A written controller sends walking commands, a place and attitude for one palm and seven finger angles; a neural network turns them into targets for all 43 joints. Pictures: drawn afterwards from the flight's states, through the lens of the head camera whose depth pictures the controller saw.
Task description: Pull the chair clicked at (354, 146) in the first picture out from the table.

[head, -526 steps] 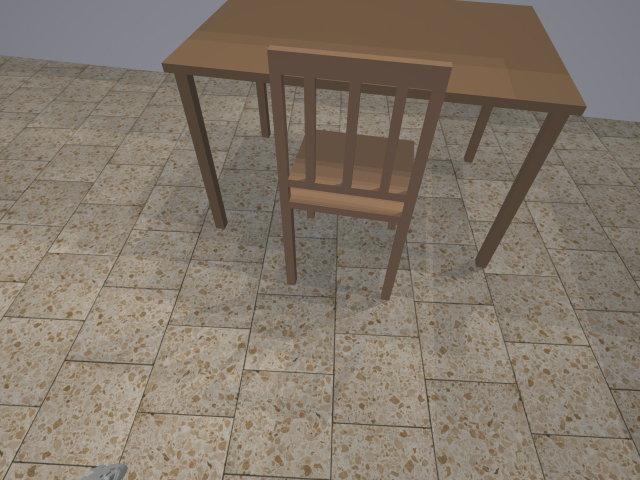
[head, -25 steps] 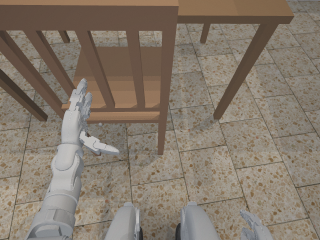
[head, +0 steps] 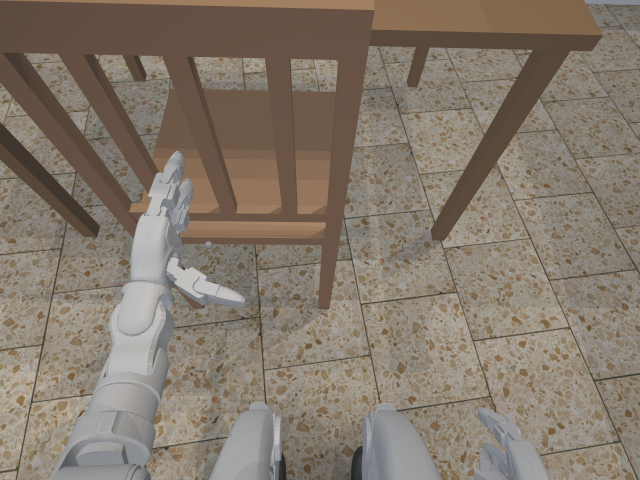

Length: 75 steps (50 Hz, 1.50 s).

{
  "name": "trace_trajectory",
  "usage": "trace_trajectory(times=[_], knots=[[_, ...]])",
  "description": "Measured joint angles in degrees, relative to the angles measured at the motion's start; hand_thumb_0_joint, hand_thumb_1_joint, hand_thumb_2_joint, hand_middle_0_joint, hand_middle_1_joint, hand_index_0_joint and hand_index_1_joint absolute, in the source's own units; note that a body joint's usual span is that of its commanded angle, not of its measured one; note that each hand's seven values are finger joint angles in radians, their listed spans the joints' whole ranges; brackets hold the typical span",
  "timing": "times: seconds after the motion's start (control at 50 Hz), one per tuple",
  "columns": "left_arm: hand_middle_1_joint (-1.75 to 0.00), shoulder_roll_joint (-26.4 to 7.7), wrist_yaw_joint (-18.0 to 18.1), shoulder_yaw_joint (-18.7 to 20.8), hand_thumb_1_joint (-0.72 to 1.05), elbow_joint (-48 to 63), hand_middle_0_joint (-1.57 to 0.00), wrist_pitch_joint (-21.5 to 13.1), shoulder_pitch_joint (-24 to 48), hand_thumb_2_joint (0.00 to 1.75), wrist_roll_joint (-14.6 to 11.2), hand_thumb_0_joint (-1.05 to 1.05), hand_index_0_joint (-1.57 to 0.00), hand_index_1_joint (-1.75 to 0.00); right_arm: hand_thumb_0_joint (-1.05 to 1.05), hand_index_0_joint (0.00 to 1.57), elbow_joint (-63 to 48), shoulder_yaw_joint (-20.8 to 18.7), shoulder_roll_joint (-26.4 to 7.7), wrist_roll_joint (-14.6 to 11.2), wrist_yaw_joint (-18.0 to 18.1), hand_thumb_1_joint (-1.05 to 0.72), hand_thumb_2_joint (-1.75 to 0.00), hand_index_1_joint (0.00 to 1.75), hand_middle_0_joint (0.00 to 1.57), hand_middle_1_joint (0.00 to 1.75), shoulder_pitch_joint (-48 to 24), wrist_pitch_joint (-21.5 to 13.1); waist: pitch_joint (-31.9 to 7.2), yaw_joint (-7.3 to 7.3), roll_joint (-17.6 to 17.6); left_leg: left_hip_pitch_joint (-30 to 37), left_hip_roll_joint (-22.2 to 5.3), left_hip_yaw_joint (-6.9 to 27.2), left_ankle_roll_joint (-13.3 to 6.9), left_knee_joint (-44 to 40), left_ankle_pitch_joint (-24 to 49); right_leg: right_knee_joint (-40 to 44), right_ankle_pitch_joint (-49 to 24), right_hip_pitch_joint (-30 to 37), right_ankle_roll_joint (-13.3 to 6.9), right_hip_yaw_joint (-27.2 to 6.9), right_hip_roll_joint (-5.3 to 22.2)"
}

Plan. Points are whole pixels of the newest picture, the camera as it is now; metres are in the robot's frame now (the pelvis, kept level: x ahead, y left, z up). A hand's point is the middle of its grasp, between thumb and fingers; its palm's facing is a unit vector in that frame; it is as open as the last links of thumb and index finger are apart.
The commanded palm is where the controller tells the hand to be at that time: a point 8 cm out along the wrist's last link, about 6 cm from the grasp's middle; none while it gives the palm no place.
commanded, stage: push the fingers through the gap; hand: left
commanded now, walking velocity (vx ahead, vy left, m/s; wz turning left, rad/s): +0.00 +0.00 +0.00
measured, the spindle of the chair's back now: (209, 149) +0.54 +0.16 +0.03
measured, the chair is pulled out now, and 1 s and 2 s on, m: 0.00 0.00 0.00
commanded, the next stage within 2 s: hook a spindle and tug to test in 1.46 s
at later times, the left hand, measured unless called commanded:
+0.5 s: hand (214, 203) +0.45 +0.15 +0.02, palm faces +0.00 -1.00 -0.06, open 16.9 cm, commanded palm +0.43 +0.20 +0.02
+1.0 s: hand (213, 174) +0.49 +0.15 +0.03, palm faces +0.00 -1.00 -0.04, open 16.9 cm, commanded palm +0.47 +0.19 +0.02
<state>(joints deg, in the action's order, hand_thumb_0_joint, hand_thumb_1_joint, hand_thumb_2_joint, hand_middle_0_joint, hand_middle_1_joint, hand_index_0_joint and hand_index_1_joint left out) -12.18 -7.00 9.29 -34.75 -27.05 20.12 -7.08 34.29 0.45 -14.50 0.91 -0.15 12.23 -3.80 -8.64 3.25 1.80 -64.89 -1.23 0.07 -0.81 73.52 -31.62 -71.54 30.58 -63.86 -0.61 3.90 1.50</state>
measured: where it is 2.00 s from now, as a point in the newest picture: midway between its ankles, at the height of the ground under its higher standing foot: outside the picture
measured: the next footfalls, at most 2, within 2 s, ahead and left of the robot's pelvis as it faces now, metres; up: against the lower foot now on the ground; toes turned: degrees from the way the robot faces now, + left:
none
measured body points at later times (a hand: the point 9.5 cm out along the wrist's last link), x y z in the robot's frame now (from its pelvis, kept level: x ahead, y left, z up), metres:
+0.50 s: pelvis +0.00 +0.00 +0.00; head +0.14 +0.00 +0.43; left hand +0.44 +0.20 +0.03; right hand +0.07 -0.26 -0.13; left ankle +0.03 +0.11 -0.62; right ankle +0.03 -0.12 -0.62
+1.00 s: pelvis +0.00 +0.01 -0.01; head +0.15 +0.01 +0.41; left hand +0.49 +0.21 +0.03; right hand +0.04 -0.26 -0.13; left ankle +0.03 +0.11 -0.62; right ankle +0.03 -0.12 -0.62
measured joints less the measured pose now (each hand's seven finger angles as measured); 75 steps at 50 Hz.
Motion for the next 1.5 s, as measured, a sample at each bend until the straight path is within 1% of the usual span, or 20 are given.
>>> trace_trajectory(times=[0.24, 0.34, 0.4, 0.46, 0.6, 0.76, 0.86, 0.94, 1.02, 1.16, 1.26, 1.4, 1.5], knots=[[-0.08, -1.39, 0.68, 2.52, -0.49, -5.74, -0.06, 1.3, 7.28, 0.3, 0.76, -0.01, -0.06, -0.08, 0.01, 0.2, 0.4, 0.15, 0.22, 0.35, -0.4, -0.9, -0.9, 0.29, 0.2, 0.3, 1.14, 0.73, -0.23, 1.48, 0.37, -1.67, -0.26, -0.41, -0.09, 0.34, 0.05, -0.31, -0.3, -1.91, 0.08, -0.45, -0.26], [-0.08, -1.79, 1.08, 3.72, -0.49, -8.04, -0.06, 0.51, 8.93, 0.3, 1.12, -0.01, -0.06, -0.08, 0.01, 0.2, 0.94, 0.13, 0.07, 0.49, -0.65, -0.9, -0.9, 0.29, 0.2, 0.3, 2.33, 1.33, -0.34, 1.97, 0.41, -1.81, -0.44, -0.68, -0.12, 0.13, 0.06, -0.14, -0.44, -2.22, 0.13, -0.72, -0.45], [-0.08, -2.6, 1.15, 4.84, -0.49, -10.51, -0.06, 0.3, 10.8, 0.3, 1.6, -0.01, -0.06, -0.08, 0.01, 0.2, 1.35, 0.25, -0.12, 0.64, -0.63, -0.9, -0.9, 0.29, 0.2, 0.3, 2.74, 1.63, -0.27, 2.48, 0.39, -2.32, -0.52, -0.6, -0.12, 0.36, 0.04, -0.29, -0.45, -2.7, 0.09, -0.65, -0.54], [-0.08, -3.36, 1.02, 5.7, -0.49, -11.32, -0.06, -0.1, 11.89, 0.3, 1.52, -0.01, -0.06, -0.08, 0.01, 0.2, 1.55, 0.01, -0.24, 0.81, -0.71, -0.9, -0.9, 0.29, 0.2, 0.3, 3.19, 1.78, -0.13, 2.88, 0.47, -2.67, -0.62, -0.58, -0.07, 0.5, 0.01, -0.35, -0.5, -3.04, 0.05, -0.64, -0.64], [-0.08, -4.46, 0.24, 6.66, -0.49, -14.6, -0.06, -0.52, 14.86, 0.3, 1.55, -0.01, -0.06, -0.08, 0.0, 0.2, 2.13, -0.15, -0.57, 0.94, -1.02, -0.9, -0.9, 0.29, 0.2, 0.3, 3.86, 2.34, -0.12, 3.32, 0.54, -3.14, -0.73, -0.53, -0.13, 0.45, 0.13, -0.09, -0.75, -3.43, 0.1, -0.61, -0.77], [-0.08, -5.36, 0.41, 8.06, -0.49, -19.28, -0.06, -1.5, 18.84, 0.3, 2.67, -0.01, -0.06, -0.08, 0.0, 0.2, 2.06, 0.15, -0.56, 1.39, -1.35, -0.9, -0.9, 0.29, 0.2, 0.3, 3.94, 2.89, -0.2, 4.09, 0.51, -4.12, -0.8, -0.44, -0.23, 0.87, 0.15, -0.28, -0.89, -4.29, 0.18, -0.54, -0.85], [-0.08, -6.94, 0.08, 9.71, -0.49, -22.52, -0.06, -1.91, 22.19, 0.3, 3.45, -0.01, -0.06, -0.08, 0.0, 0.2, 1.82, 0.5, -0.41, 1.77, -1.47, -0.9, -0.9, 0.29, 0.2, 0.3, 3.83, 3.43, -0.02, 4.81, 0.5, -5.31, -0.91, -0.32, -0.32, 1.7, -0.04, -0.86, -0.84, -5.36, 0.22, -0.45, -0.95], [-0.08, -7.97, -0.44, 10.42, -0.49, -23.21, -0.06, -1.94, 23.65, 0.3, 3.47, -0.01, -0.06, -0.08, 0.0, 0.2, 1.63, 0.55, -0.24, 1.94, -1.72, -0.9, -0.9, 0.29, 0.2, 0.3, 4.13, 4.12, -0.02, 5.07, 0.55, -5.97, -1.01, -0.38, -0.42, 2.03, -0.15, -1.02, -0.89, -6.01, 0.32, -0.53, -1.05], [-0.08, -8.68, -0.77, 10.85, -0.49, -24.37, -0.06, -1.47, 24.8, 0.3, 3.54, -0.01, -0.06, -0.08, 0.0, 0.2, 1.69, 0.71, -0.14, 1.97, -1.95, -0.9, -0.9, 0.29, 0.2, 0.3, 4.5, 4.91, -0.01, 5.24, 0.6, -6.29, -1.07, -0.37, -0.54, 2.11, -0.19, -0.88, -0.99, -6.23, 0.45, -0.53, -1.13], [-0.08, -8.6, 0.17, 10.86, -0.49, -25.56, -0.06, -1.79, 26.26, 0.3, 4.31, -0.01, -0.06, -0.08, 0.0, 0.2, 2.08, 0.84, -0.07, 2.3, -2.45, -0.9, -0.9, 0.29, 0.2, 0.3, 5.15, 5.92, -0.02, 5.58, 0.65, -6.7, -1.07, -0.24, -0.73, 2.09, -0.17, -0.44, -1.19, -6.4, 0.66, -0.42, -1.17], [-0.08, -8.78, 0.6, 11.16, -0.49, -25.0, -0.06, -1.93, 25.48, 0.3, 4.8, -0.01, -0.06, -0.08, 0.0, 0.2, 1.67, 0.81, 0.0, 2.36, -2.74, -0.9, -0.9, 0.29, 0.2, 0.3, 5.57, 6.68, -0.12, 6.1, 0.63, -6.5, -1.21, -0.33, -0.83, 1.92, -0.3, -0.05, -1.27, -6.18, 0.78, -0.53, -1.33], [-0.08, -7.86, 1.4, 10.13, -0.49, -23.24, -0.06, -2.03, 23.76, 0.3, 4.67, -0.01, -0.06, -0.08, 0.0, 0.2, 1.64, 0.63, 0.1, 2.27, -3.05, -0.9, -0.9, 0.29, 0.2, 0.3, 5.85, 7.3, -0.12, 5.9, 0.55, -5.48, -1.21, -0.4, -0.9, 1.16, -0.29, 0.86, -1.4, -5.11, 0.92, -0.61, -1.38], [-0.08, -7.6, 2.1, 9.69, -0.49, -24.08, -0.06, -2.28, 23.98, 0.3, 5.02, -0.01, -0.06, -0.08, 0.0, 0.2, 1.72, 0.71, 0.16, 2.35, -3.06, -0.9, -0.9, 0.29, 0.2, 0.3, 5.49, 7.3, -0.21, 5.95, 0.47, -5.27, -1.1, -0.23, -0.88, 1.03, -0.31, 1.01, -1.3, -4.8, 0.91, -0.45, -1.29]])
